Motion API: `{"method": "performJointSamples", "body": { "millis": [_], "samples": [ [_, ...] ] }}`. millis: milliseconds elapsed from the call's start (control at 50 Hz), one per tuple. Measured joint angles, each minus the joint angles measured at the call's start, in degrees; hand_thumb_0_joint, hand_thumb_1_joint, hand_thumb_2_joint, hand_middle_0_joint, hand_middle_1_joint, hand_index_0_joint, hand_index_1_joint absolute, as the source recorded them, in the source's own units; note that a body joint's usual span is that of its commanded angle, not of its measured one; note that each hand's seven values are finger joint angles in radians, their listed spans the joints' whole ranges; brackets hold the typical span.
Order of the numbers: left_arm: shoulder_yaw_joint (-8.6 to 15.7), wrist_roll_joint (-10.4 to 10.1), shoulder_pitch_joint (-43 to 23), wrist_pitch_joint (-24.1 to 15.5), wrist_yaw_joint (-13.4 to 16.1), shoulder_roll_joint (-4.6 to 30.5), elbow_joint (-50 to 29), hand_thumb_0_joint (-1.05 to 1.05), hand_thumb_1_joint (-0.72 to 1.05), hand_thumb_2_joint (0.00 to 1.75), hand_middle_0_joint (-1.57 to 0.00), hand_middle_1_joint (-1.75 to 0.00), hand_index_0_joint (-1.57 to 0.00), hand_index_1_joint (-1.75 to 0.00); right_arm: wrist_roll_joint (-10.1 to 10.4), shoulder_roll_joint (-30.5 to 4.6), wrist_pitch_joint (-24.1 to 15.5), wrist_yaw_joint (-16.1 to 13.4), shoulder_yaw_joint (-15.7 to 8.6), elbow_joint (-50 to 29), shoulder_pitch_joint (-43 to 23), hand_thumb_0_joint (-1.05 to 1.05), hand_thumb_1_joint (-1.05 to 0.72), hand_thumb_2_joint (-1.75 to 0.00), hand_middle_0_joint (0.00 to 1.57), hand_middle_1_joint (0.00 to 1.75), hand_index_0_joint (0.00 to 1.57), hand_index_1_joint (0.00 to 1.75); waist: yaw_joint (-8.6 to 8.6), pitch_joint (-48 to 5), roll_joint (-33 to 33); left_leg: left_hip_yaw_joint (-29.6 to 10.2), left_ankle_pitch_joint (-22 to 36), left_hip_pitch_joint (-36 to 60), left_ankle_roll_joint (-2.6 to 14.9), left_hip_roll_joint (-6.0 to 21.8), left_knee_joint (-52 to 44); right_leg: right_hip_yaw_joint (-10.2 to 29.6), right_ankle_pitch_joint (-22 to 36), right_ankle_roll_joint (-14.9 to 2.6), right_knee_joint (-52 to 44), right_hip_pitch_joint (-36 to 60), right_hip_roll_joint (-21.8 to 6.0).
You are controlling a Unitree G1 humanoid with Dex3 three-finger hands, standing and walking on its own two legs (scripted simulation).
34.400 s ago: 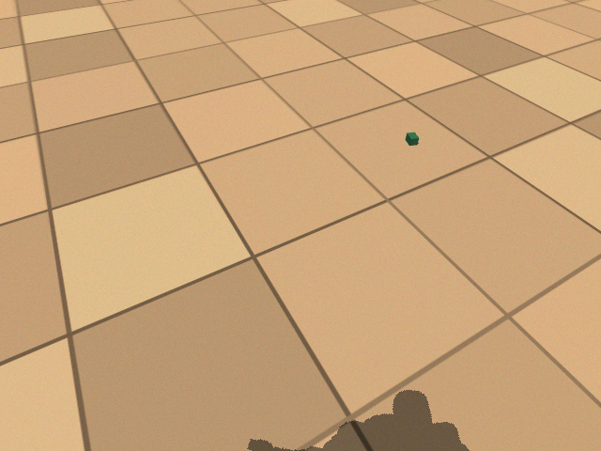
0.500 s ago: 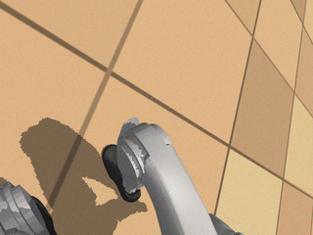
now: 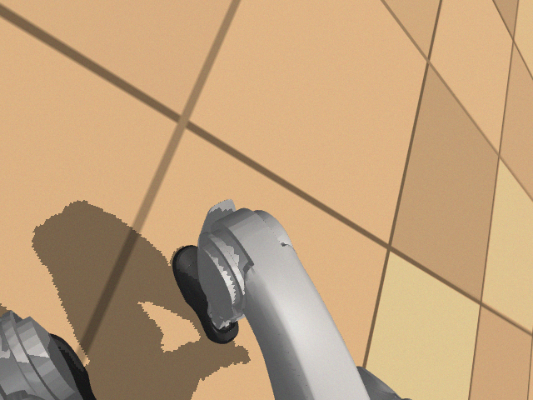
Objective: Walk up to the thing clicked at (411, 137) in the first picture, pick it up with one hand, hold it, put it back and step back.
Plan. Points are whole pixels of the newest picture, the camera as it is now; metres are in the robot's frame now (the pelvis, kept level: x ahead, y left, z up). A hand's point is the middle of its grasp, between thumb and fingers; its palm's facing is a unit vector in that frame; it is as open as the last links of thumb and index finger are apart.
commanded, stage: close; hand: left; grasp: from above
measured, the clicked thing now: out of the picture +0.47 +0.40 -0.30
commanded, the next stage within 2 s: settle in 0.74 s
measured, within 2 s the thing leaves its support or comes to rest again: leaves its support in 1.18 s
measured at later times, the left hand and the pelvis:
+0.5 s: hand out of the picture +0.46 +0.38 -0.27, palm faces -0.33 -0.28 -0.90, open 7.6 cm; pelvis +0.00 +0.00 +0.00, yaw +0 degrees
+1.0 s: hand out of the picture +0.46 +0.38 -0.27, palm faces -0.32 -0.30 -0.90, open 7.2 cm; pelvis +0.00 +0.00 +0.00, yaw +0 degrees
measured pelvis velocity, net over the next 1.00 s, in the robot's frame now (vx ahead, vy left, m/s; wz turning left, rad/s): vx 0.00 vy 0.00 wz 0.00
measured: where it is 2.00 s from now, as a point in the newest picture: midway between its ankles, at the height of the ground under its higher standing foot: (152, 355)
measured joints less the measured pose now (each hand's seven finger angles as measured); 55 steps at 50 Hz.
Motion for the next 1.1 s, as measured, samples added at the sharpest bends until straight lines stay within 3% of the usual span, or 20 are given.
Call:
{"method": "performJointSamples", "body": {
  "millis": [860, 1100],
  "samples": [
    [0.5, 0.3, -0.2, -0.1, -0.3, 0.1, 0.2, -0.01, 0.43, 0.14, -0.86, -0.27, -0.9, -0.25, 0.1, 0.1, 0.3, -0.2, 0.2, 0.3, -0.5, 0.0, -0.89, -0.9, 0.2, 0.3, 0.2, 0.3, 0.09, -0.3, 0.1, 0.0, -0.4, 0.0, -0.14, 0.2, 0.1, -0.1, -0.3, -0.11, 0.2, -0.1, -0.2],
    [2.7, 0.3, 0.6, 0.8, -1.7, -0.7, -2.4, -0.02, 0.46, 0.06, -0.92, -0.22, -1.01, -0.21, 0.4, 0.4, 0.6, 0.2, -0.8, 0.3, 0.0, 0.0, -0.91, -0.9, 0.2, 0.3, 0.2, 0.3, 0.65, -0.7, 0.3, 0.1, 0.0, -0.2, -0.39, 0.1, -0.1, 0.0, 0.1, -0.27, 0.3, -0.6, -0.4]
  ]
}}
